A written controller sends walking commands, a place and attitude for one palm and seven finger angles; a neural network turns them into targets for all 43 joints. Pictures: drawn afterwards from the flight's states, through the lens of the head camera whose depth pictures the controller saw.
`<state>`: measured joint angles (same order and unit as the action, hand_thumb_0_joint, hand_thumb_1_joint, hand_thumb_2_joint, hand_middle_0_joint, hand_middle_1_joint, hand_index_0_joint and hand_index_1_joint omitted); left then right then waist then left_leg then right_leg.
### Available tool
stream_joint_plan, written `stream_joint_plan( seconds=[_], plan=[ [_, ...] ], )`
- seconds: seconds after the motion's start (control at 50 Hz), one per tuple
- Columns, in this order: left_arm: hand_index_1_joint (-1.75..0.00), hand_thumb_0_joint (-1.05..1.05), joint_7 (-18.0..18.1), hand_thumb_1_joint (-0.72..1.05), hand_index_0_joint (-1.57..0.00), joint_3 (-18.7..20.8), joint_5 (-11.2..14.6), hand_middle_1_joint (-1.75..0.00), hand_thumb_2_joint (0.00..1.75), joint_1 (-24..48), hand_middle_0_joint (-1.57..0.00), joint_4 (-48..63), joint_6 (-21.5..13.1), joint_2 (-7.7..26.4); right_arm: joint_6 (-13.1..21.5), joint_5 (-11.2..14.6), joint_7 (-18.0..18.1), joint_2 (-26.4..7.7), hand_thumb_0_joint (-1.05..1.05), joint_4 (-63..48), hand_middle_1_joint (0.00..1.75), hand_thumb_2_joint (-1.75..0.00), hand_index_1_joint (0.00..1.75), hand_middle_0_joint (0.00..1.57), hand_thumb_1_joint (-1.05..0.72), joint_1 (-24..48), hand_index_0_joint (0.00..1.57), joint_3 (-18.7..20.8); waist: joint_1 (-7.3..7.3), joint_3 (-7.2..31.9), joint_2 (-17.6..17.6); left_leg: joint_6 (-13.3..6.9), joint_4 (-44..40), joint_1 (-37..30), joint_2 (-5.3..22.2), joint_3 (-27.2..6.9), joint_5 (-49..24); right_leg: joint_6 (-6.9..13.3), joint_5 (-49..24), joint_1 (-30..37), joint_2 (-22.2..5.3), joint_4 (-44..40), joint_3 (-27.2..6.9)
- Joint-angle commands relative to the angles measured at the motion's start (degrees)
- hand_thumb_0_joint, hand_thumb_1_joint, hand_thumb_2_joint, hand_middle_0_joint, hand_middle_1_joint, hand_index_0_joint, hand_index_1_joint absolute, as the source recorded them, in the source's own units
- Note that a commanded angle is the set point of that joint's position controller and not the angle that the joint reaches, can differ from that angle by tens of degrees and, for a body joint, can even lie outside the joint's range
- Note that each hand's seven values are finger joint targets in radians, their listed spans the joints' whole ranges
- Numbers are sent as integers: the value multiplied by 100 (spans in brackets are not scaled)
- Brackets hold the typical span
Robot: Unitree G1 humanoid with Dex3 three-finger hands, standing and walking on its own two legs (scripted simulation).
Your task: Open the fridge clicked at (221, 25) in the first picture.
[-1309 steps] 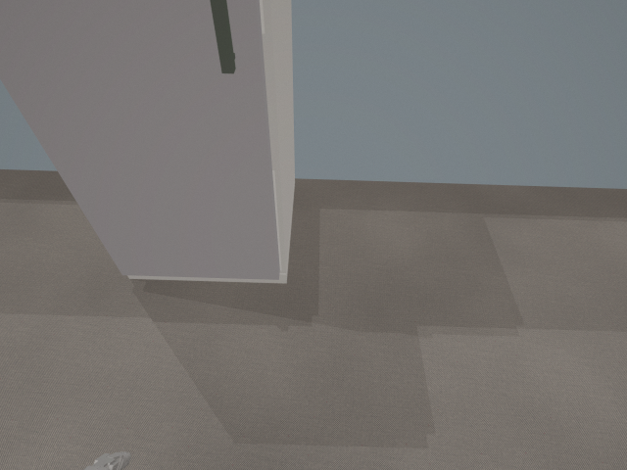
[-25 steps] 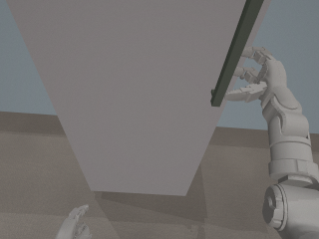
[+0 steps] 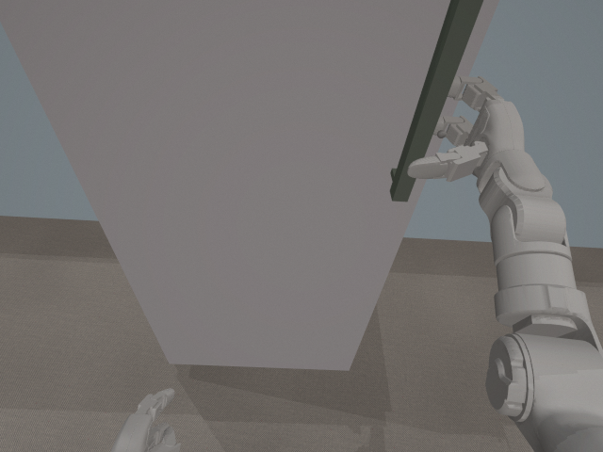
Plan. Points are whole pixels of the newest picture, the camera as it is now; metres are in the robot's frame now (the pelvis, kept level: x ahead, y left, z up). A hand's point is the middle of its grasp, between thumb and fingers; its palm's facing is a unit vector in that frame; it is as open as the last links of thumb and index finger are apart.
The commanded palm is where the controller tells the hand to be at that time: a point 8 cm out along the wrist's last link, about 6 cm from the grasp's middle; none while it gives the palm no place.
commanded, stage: slide the fingers in behind the handle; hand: right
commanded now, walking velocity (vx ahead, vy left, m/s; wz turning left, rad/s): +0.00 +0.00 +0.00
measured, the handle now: (424, 100) +0.48 -0.11 +0.26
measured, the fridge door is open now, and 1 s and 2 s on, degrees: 0 0 0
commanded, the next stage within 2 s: grip the handle and tug to test in 1.80 s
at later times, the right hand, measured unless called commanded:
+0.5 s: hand (428, 137) +0.43 -0.11 +0.24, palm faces -0.05 +1.00 -0.01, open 13.9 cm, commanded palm +0.41 -0.16 +0.24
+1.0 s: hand (418, 137) +0.43 -0.10 +0.24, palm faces -0.03 +1.00 -0.01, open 14.0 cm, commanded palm +0.41 -0.15 +0.24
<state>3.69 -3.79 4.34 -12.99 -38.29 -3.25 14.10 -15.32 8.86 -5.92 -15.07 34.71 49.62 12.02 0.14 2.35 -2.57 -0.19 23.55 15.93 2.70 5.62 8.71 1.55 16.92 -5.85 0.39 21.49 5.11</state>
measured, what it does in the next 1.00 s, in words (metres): stands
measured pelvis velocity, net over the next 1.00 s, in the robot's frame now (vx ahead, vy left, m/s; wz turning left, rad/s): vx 0.00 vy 0.01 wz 0.00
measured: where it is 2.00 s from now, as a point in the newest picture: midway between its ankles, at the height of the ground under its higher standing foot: outside the picture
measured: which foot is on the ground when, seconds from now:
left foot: down 0.00-1.00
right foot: down 0.00-1.00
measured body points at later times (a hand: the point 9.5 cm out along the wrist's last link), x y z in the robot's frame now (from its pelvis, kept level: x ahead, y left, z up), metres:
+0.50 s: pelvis +0.00 +0.00 +0.00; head -0.01 +0.02 +0.45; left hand +0.13 +0.24 -0.11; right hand +0.43 -0.17 +0.24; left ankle +0.04 +0.12 -0.74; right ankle -0.06 -0.09 -0.74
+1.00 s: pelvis +0.00 +0.01 +0.00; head +0.00 +0.03 +0.45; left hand +0.16 +0.24 -0.10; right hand +0.43 -0.15 +0.24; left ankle +0.04 +0.12 -0.74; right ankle -0.06 -0.09 -0.74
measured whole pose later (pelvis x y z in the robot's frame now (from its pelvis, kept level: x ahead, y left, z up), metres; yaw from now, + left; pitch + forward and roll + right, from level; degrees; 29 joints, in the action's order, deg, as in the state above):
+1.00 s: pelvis +0.00 +0.01 +0.00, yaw +0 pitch +1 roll +0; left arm 3.5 -3.7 4.0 -11.7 -38.0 -2.3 14.0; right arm -17.3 8.6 -2.1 -11.6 31.8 49.0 9.5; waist -0.4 1.8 -2.6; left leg -0.7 22.8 15.2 2.2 5.7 8.3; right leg 1.1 16.4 -5.2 -0.1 20.7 4.9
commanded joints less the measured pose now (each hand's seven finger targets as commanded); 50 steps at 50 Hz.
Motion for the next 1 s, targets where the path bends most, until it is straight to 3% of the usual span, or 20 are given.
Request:
stream_joint_plan(
  seconds=[0.0,0.08,0.12,0.16,0.2,0.24,0.3,0.32,0.38,0.4,0.54,0.6,0.68,0.7,0.76,0.78,0.84,0.86,0.92,0.98],
  plan=[
    [-30,0,44,90,-20,268,-6,-30,90,340,-20,762,-260,707,468,16,61,-1225,0,-1018,120,-30,120,30,50,3048,30,269,68,1660,468,-216,-11,-1320,-88,-361,-1511,-12,-1894,-218,-125,-211,-437],
    [-30,0,47,90,-20,253,-7,-30,90,273,-20,739,-295,698,491,21,56,-1081,0,-930,120,-30,120,30,50,3142,30,155,104,1595,326,-227,-33,-1228,-91,-348,-1354,-36,-1761,-259,-118,-244,-456],
    [-30,0,54,90,-20,267,6,-30,90,281,-20,741,-287,718,498,25,47,-1247,0,-835,120,-30,120,30,50,3013,30,289,76,1630,451,-215,-56,-1291,-95,-366,-1328,-13,-1734,-274,-129,-248,-436],
    [-30,0,48,90,-20,265,2,-30,90,258,-20,736,-313,710,519,32,36,-1085,0,-900,120,-30,120,30,50,3155,30,149,117,1561,362,-222,-59,-1229,-93,-358,-1285,-23,-1684,-293,-122,-269,-453],
    [-30,0,48,90,-20,281,0,-30,90,267,-20,755,-298,748,519,25,37,-1289,0,-821,120,-30,120,30,50,2914,30,313,40,1631,582,-215,-70,-1314,-100,-354,-1234,-14,-1670,-306,-139,-292,-462],
    [-30,0,44,90,-20,262,14,-30,90,280,-20,757,-327,717,537,38,5,-1001,0,-959,120,-30,120,30,50,3151,30,52,119,1551,280,-223,-87,-1205,-94,-371,-1183,-25,-1611,-276,-127,-304,-456],
    [-30,0,35,90,-20,285,15,-30,90,285,-20,774,-346,734,533,58,27,-1075,0,-1002,120,-30,120,30,50,2975,30,144,70,1615,452,-225,-103,-1253,-112,-362,-1151,-21,-1634,-227,-138,-302,-466],
    [-30,0,25,90,-20,275,16,-30,90,320,-20,800,-365,716,551,59,22,-953,0,-1213,120,-30,120,30,50,3073,30,35,74,1673,260,-231,-91,-1263,-109,-372,-1199,-28,-1689,-167,-135,-302,-454],
    [-30,0,3,90,-20,268,8,-30,90,337,-20,773,-407,688,501,103,58,-641,0,-1311,120,-30,120,30,50,3092,30,-156,110,1704,304,-234,-68,-1189,-133,-345,-1273,-63,-1779,-77,-126,-263,-486],
    [-30,0,9,90,-20,288,-1,-30,90,356,-20,778,-394,709,482,115,88,-846,0,-1290,120,-30,120,30,50,2963,30,38,44,1732,525,-229,-78,-1283,-139,-336,-1276,-52,-1805,-102,-143,-280,-496],
    [-30,0,14,90,-20,242,-34,-30,90,420,-20,808,-327,659,453,2,312,-1151,0,-1515,120,-30,120,30,50,2986,30,302,-23,1769,547,-197,-82,-1557,-118,-405,-1407,-3,-1762,-251,-101,-318,-418],
    [-30,0,12,90,-20,245,-37,-30,90,509,-20,870,-280,640,449,-15,274,-1046,0,-1653,120,-30,120,30,50,2858,30,218,-36,1835,521,-196,-71,-1644,-112,-411,-1608,8,-1908,-170,-103,-290,-376],
    [-30,0,-8,90,-20,240,-11,-30,90,545,-20,864,-277,606,366,46,212,-616,0,-1817,120,-30,120,30,50,2939,30,-125,52,1811,284,-206,-67,-1517,-134,-385,-1668,-20,-1955,-40,-88,-250,-367],
    [-30,0,-9,90,-20,241,-28,-30,90,564,-20,878,-265,610,323,56,216,-580,0,-1751,120,-30,120,30,50,2837,30,-120,16,1805,417,-209,-67,-1524,-141,-375,-1672,-17,-1982,-44,-85,-248,-382],
    [-30,0,4,90,-20,225,-17,-30,90,583,-20,821,-211,623,155,93,265,-752,0,-1490,120,-30,120,30,50,2748,30,84,15,1651,618,-171,-119,-1492,-135,-394,-1499,16,-1685,-225,-62,-265,-355],
    [-30,0,7,90,-20,210,-9,-30,90,610,-20,818,-202,616,130,81,281,-656,0,-1486,120,-30,120,30,50,2886,30,-39,61,1526,630,-158,-154,-1406,-128,-388,-1338,25,-1526,-284,-58,-293,-360],
    [-30,0,2,90,-20,214,-35,-30,90,620,-20,861,-200,569,215,13,370,-646,0,-1732,120,-30,120,30,50,3055,30,-65,20,1821,321,-193,-93,-1533,-117,-417,-1496,18,-1760,-124,-47,-253,-367],
    [-30,0,0,90,-20,211,-40,-30,90,603,-20,845,-205,570,248,24,371,-507,0,-1779,120,-30,120,30,50,3115,30,-193,63,1856,406,-199,-63,-1554,-124,-389,-1655,3,-1916,-73,-56,-239,-383],
    [-30,0,8,90,-20,233,-51,-30,90,585,-20,830,-185,594,253,68,366,-601,0,-1598,120,-30,120,30,50,3014,30,-50,42,1889,734,-168,-59,-1620,-138,-387,-1746,26,-1943,-113,-65,-224,-369],
    [-30,0,4,90,-20,224,-50,-30,90,603,-20,835,-182,576,281,39,340,-612,0,-1703,120,-30,120,30,50,3111,30,-77,43,1871,492,-185,-65,-1598,-127,-399,-1714,14,-1900,-102,-50,-231,-359]
  ],
)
